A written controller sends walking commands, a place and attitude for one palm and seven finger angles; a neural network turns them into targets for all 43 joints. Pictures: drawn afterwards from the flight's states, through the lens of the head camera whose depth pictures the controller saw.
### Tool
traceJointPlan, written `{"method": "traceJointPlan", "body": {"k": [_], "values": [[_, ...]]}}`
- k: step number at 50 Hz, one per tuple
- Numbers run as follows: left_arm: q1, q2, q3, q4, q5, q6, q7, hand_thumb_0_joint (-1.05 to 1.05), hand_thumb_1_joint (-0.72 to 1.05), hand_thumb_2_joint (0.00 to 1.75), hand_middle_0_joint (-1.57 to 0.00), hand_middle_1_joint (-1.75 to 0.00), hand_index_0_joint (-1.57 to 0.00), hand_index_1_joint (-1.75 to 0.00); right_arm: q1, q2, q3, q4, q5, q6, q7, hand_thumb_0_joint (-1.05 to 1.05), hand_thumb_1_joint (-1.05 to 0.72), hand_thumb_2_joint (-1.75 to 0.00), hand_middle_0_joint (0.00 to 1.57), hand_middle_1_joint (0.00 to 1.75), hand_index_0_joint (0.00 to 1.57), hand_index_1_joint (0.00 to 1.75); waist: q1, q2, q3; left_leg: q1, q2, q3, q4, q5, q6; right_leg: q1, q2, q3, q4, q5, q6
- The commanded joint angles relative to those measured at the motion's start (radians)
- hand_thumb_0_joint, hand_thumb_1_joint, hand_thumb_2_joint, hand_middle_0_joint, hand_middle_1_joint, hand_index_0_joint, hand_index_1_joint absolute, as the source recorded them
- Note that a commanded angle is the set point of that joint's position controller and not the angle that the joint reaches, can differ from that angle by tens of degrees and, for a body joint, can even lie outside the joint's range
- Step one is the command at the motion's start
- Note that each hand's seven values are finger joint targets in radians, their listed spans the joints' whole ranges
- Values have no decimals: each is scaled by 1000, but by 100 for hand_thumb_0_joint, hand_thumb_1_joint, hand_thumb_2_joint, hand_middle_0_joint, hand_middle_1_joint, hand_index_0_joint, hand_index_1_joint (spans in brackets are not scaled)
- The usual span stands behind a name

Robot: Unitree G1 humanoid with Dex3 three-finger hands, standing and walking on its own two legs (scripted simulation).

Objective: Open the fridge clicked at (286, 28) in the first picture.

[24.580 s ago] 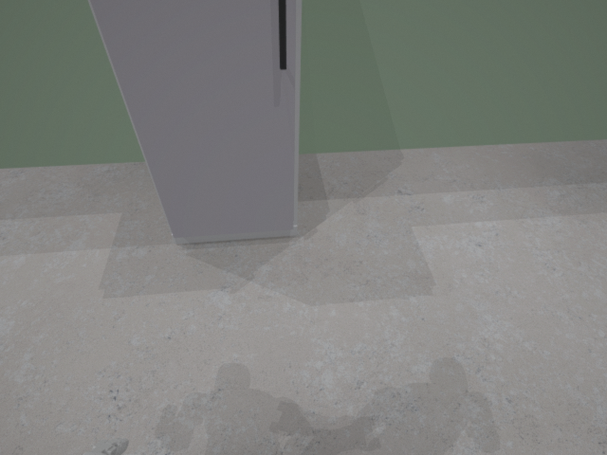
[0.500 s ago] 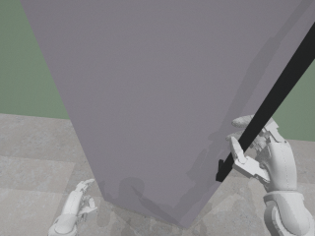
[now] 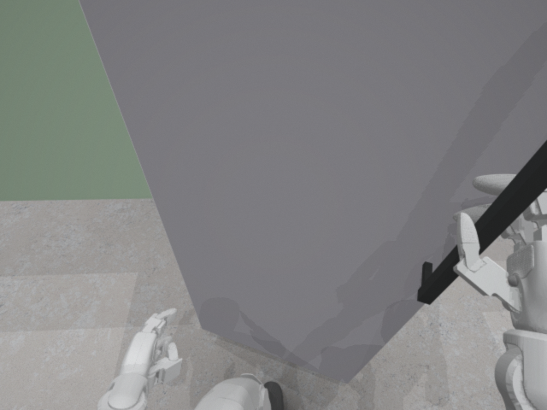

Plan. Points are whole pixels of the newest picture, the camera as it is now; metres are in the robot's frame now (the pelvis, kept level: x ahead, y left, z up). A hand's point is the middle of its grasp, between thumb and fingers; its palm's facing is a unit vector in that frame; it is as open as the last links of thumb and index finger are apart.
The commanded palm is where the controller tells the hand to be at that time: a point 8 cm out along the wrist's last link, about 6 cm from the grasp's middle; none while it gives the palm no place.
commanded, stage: walk backward, drawing the door open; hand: right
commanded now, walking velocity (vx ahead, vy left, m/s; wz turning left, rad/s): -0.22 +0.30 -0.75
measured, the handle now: (527, 167) +0.29 -0.18 +0.28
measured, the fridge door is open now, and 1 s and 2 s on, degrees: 22 63 74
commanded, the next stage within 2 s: stop walking and hold the door back in 1.34 s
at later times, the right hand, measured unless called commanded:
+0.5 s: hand (402, 404) +0.12 -0.07 +0.20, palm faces +0.50 +0.82 -0.27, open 6.8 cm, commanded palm +0.06 -0.09 +0.21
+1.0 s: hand out of the picture +0.02 +0.06 +0.20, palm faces +0.77 +0.57 -0.28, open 6.9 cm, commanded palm -0.05 +0.05 +0.20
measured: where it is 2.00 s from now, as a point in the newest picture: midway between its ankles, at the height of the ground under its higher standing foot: outside the picture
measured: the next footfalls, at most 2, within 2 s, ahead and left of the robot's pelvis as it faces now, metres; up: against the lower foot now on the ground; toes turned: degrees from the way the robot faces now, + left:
left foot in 0.26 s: -0.09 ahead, +0.28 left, +0.00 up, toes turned -10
right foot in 0.46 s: -0.03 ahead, +0.07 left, +0.00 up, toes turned -21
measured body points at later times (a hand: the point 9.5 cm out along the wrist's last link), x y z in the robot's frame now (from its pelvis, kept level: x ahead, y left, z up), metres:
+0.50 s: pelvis -0.08 +0.18 +0.01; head -0.03 +0.16 +0.45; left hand +0.16 +0.34 -0.08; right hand +0.08 -0.11 +0.21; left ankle -0.11 +0.29 -0.65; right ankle -0.07 +0.09 -0.72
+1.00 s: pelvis -0.07 +0.37 +0.01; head -0.03 +0.32 +0.46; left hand +0.22 +0.44 -0.08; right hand -0.03 +0.04 +0.22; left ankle +0.01 +0.50 -0.72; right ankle -0.13 +0.32 -0.67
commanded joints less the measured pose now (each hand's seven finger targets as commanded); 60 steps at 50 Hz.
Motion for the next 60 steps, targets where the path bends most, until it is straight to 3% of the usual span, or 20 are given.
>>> {"method": "traceJointPlan", "body": {"k": [1, 4, 10, 13, 16, 21, 23, 25, 31, 34, 38, 40, 42, 46, 50, 51, 52, 53, 54, 60], "values": [[-112, 81, 53, -145, 9, -45, 15, 0, 90, 90, -20, -30, -20, -30, -172, -198, -99, -329, -5, -146, -16, 0, -90, -90, 45, 140, 45, 140, -38, -208, -195, 159, 72, -380, 937, -239, 52, -333, -531, 643, -432, 185, -187], [-110, 106, 59, -102, -6, -112, 7, 0, 90, 90, -20, -30, -20, -30, -146, -85, -24, -204, 13, -123, -24, 0, -90, -90, 45, 140, 45, 140, -54, -57, -59, 18, 92, -240, 550, -215, 17, -183, -318, 436, -369, 3, -109], [-52, 100, 74, -54, 19, -165, -2, 0, 90, 90, -20, -30, -20, -30, -214, -119, -54, -277, 8, -176, -15, 0, -90, -90, 45, 140, 45, 140, -46, -328, -276, 411, -13, -38, -316, -199, 37, 19, -104, 315, -354, 46, 33], [-29, 37, 57, -27, 4, -151, 4, 0, 90, 90, -20, -30, -20, -30, -242, -239, -149, -299, 12, -203, -8, 0, -90, -90, 45, 140, 45, 140, -25, -18, -321, 325, 214, -144, -379, 197, 127, 74, 37, 79, 59, 106, 115], [-101, 40, 73, -46, -14, -167, 26, 0, 90, 90, -20, -30, -20, -30, -254, -265, -221, -247, 24, -196, -9, 0, -90, -90, 45, 140, 45, 140, -74, 300, -362, 495, 388, -196, -184, 929, 154, -256, 29, 72, 487, -209, 81], [-42, 48, 38, -38, 17, -171, 73, 0, 90, 90, -20, -30, -20, -30, -181, -146, -114, -197, 49, -177, 36, 0, -90, -90, 45, 140, 45, 140, 21, 72, -303, 329, 219, 46, 294, 863, 73, 147, 26, -37, -122, 276, 49], [-6, 98, 66, -21, 32, -200, 44, 0, 90, 90, -20, -30, -20, -30, -312, -141, -91, -275, 35, -206, 52, 0, -90, -90, 45, 140, 45, 140, -9, -225, -386, -168, 16, -173, 783, -464, -10, 535, -519, 781, -279, 1287, -169], [-51, 145, 93, -25, 23, -202, 13, 0, 90, 90, -20, -30, -20, -30, -304, -176, -135, -228, 4, -201, 41, 0, -90, -90, 45, 140, 45, 140, -11, 12, -283, -216, 75, -291, 745, -338, 24, 403, -524, 659, -301, 900, -151], [-75, 110, 86, -45, 5, -197, 16, 0, 90, 90, -20, -30, -20, -30, -342, -158, -149, -208, 18, -157, 36, 0, -90, -90, 45, 140, 45, 140, -45, -283, -227, 253, 80, -165, 366, -43, 13, -160, -225, 203, -388, 27, 7], [-81, 119, 91, -63, -9, -175, 15, 0, 90, 90, -20, -30, -20, -30, -382, -166, -159, -162, 17, -140, 26, 0, -90, -90, 45, 140, 45, 140, -47, -419, -215, 365, 18, -81, 275, -175, -2, -272, -228, 291, -460, -197, -22], [-73, 77, 84, -53, -5, -184, 17, 0, 90, 90, -20, -30, -20, -30, -368, -182, -174, -122, 17, -143, 19, 0, -90, -90, 45, 140, 45, 140, -79, -151, -276, 483, 59, -109, -229, -228, 39, -232, -86, 191, -119, -203, 68], [-127, 27, 75, -44, -16, -188, 40, 0, 90, 90, -20, -30, -20, -30, -413, -303, -238, -173, 2, -142, 16, 0, -90, -90, 45, 140, 45, 140, -91, 380, -212, 140, 454, -589, -481, -256, 225, -315, 62, 98, 721, -280, 123], [-94, 17, 36, -14, 24, -186, 23, 0, 90, 90, -20, -30, -20, -30, -485, -379, -284, -215, 3, -138, -3, 0, -90, -90, 45, 140, 45, 140, -42, 124, -266, 254, 507, -519, -319, 229, 292, -408, -5, 121, 902, -236, 119], [-137, 29, 56, -67, -10, -151, 53, 0, 90, 90, -20, -30, -20, -30, -306, -218, -217, -191, 42, -167, 17, 0, -90, -90, 45, 140, 45, 140, -52, 288, -212, 425, 396, -123, -161, 639, 224, -247, -71, 12, 473, -243, 103], [-39, 48, 59, -62, 7, -148, 68, 0, 90, 90, -20, -30, -20, -30, -309, -195, -168, -197, 49, -158, 19, 0, -90, -90, 45, 140, 45, 140, 12, 94, -336, 299, 273, 9, 210, 638, 112, 162, -3, -120, -196, 203, 94], [-20, 84, 81, -70, 5, -145, 70, 0, 90, 90, -20, -30, -20, -30, -298, -152, -112, -183, 51, -166, 23, 0, -90, -90, 45, 140, 45, 140, 25, -86, -338, 1, 208, 6, 441, 155, 44, 469, -193, 92, -253, 622, 42], [-28, 122, 90, -81, 6, -156, 52, 0, 90, 90, -20, -30, -20, -30, -343, -129, -78, -224, 40, -182, 27, 0, -90, -90, 45, 140, 45, 140, -21, -282, -413, -223, 101, -80, 608, -448, 6, 627, -512, 533, -238, 1224, -86], [-12, 124, 81, -60, 10, -165, 24, 0, 90, 90, -20, -30, -20, -30, -396, -171, -99, -221, 12, -195, 31, 0, -90, -90, 45, 140, 45, 140, -3, -157, -420, -223, 116, -198, 660, -457, 30, 581, -578, 608, -188, 1275, -163], [-32, 151, 95, -66, -6, -169, 4, 0, 90, 90, -20, -30, -20, -30, -430, -204, -140, -216, 2, -193, 31, 0, -90, -90, 45, 140, 45, 140, -6, -46, -367, -260, 126, -209, 645, -368, 32, 502, -556, 513, -221, 1073, -144], [-47, 109, 82, -31, -19, -178, 7, 0, 90, 90, -20, -30, -20, -30, -457, -137, -97, -137, 29, -141, 34, 0, -90, -90, 45, 140, 45, 140, -27, -255, -315, 39, 133, -160, 342, -84, 5, 184, -301, 155, -231, 672, -28]]}}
